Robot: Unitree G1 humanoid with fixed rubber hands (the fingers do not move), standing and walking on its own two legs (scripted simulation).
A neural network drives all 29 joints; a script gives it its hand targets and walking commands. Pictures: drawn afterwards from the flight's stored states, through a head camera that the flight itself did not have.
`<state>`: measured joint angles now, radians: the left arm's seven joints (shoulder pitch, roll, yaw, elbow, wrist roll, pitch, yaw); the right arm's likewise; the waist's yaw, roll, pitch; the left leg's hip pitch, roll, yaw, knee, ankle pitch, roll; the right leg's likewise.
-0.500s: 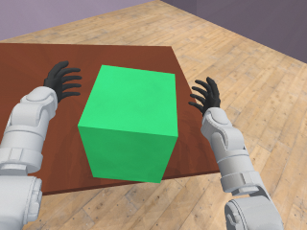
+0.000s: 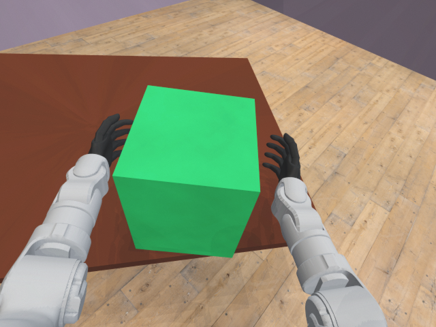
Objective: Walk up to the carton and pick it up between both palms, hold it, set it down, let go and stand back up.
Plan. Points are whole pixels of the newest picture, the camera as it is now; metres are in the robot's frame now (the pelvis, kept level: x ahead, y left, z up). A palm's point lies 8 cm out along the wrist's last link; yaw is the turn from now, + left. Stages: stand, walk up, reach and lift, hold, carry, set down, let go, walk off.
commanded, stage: reach and lift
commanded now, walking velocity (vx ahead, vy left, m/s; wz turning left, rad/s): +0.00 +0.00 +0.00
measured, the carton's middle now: (192, 177) +0.39 +0.00 +0.05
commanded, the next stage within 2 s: none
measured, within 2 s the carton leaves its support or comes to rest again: neither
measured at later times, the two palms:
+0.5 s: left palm (113, 153) +0.43 +0.14 +0.08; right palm (270, 173) +0.37 -0.15 +0.08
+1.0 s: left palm (113, 154) +0.42 +0.14 +0.09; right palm (271, 174) +0.36 -0.14 +0.09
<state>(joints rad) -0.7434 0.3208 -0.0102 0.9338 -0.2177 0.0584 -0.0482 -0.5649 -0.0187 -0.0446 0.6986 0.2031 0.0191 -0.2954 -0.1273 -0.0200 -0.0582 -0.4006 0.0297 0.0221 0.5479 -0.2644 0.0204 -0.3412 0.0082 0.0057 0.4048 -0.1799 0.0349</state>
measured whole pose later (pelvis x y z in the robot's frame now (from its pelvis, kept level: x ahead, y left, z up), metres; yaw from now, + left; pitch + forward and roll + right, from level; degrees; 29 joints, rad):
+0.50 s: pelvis +0.00 +0.00 +0.00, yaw +0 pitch +6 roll -3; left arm -0.77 0.21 0.06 0.89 -0.09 0.11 -0.01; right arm -0.63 0.07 -0.10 0.79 0.15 -0.03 -0.34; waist -0.11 -0.03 -0.04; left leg -0.39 0.03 0.02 0.56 -0.27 0.02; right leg -0.32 0.01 0.00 0.39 -0.17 0.04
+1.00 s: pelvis +0.00 +0.01 +0.01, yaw +1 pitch +1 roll -2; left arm -0.78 0.09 0.28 0.95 0.23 0.02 -0.08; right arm -0.58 0.16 -0.36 0.81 -0.14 -0.18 -0.23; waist -0.09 -0.07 0.01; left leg -0.24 0.01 0.01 0.46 -0.23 0.03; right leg -0.16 -0.01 0.00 0.29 -0.14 0.04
